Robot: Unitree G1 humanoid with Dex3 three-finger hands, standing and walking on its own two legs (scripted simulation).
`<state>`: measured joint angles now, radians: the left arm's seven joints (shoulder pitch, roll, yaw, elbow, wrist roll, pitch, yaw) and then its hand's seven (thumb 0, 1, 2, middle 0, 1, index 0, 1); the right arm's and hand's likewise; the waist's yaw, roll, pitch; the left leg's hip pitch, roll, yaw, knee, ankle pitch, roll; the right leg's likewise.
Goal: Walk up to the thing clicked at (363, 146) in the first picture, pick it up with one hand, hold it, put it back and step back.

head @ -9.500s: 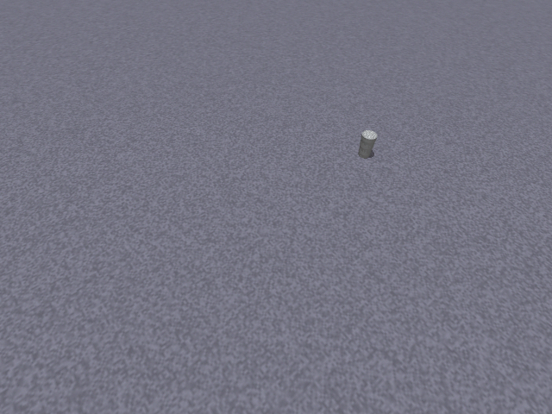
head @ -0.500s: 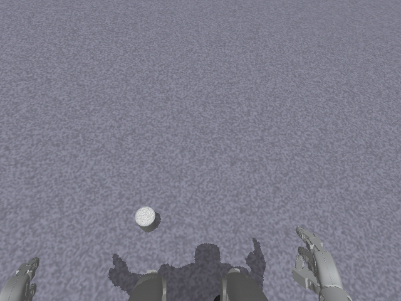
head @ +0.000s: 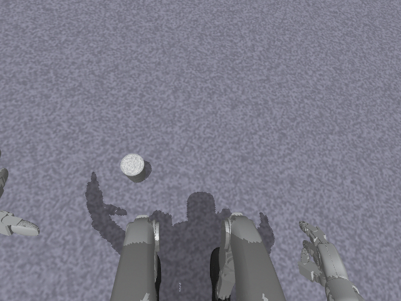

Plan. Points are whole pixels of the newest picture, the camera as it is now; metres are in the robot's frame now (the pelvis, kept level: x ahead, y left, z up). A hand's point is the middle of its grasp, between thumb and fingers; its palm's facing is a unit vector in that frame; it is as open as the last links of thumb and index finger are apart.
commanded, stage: go down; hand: left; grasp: from the side
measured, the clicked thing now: (135, 170) +0.48 +0.19 -0.48
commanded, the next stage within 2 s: approach in 1.54 s
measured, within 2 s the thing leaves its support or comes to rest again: neither
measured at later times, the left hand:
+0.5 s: hand (19, 177) +0.36 +0.37 -0.12, palm faces +0.17 -0.97 -0.14, open 17.1 cm
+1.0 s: hand (22, 169) +0.38 +0.39 -0.14, palm faces +0.17 -0.98 -0.10, open 17.2 cm
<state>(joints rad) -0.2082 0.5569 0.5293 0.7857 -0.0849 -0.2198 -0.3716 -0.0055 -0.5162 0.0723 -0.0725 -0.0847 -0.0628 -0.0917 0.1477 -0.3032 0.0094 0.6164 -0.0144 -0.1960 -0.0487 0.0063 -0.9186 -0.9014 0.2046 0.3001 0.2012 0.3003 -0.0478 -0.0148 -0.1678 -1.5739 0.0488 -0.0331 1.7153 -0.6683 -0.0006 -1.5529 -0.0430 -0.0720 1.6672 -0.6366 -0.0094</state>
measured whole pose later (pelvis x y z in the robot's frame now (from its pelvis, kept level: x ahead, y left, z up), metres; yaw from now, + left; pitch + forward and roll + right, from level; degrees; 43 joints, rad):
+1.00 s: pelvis -0.04 +0.00 -0.15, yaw -3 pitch +32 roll -6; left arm -0.63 0.85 0.77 1.09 -0.12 -0.37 -0.62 -0.01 -0.46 0.07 -0.05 -0.05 -0.04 -0.06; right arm 0.13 -0.35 0.09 0.67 -0.05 -0.16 -0.02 0.00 -0.92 -0.90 0.21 0.30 0.20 0.30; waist -0.10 -0.03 -0.11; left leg -2.08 0.04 -0.09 2.20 -0.69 0.01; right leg -2.03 -0.05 -0.10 2.12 -0.65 -0.01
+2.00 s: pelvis -0.04 +0.01 -0.21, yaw -7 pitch +27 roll -10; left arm -0.75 0.92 0.76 1.32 -0.19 -0.61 -0.65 -0.01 -0.57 0.03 -0.07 -0.06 -0.05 -0.08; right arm 0.06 -0.38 0.23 0.64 -0.12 -0.15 0.03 0.00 -0.91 -0.90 0.21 0.30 0.20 0.30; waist -0.18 -0.11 0.04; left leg -2.22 0.05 -0.16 2.43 -0.70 0.02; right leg -2.15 -0.04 -0.14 2.29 -0.63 0.00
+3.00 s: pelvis -0.06 +0.02 -0.26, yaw -14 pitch +12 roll -18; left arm -0.73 0.90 0.51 1.55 -0.07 -1.11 -0.07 -0.01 -0.49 0.10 -0.05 -0.07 -0.05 -0.07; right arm -0.14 -0.40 0.54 0.55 -0.38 0.00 0.12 -0.01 -0.92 -0.90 0.21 0.30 0.20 0.30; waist -0.29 -0.28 0.31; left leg -2.21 0.04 -0.36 2.66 -0.71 0.01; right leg -2.05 0.02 -0.29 2.38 -0.57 0.04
